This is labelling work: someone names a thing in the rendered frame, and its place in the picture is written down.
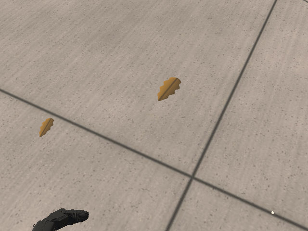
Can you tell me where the left robot hand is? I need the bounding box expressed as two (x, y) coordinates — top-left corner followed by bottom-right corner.
(32, 208), (89, 231)

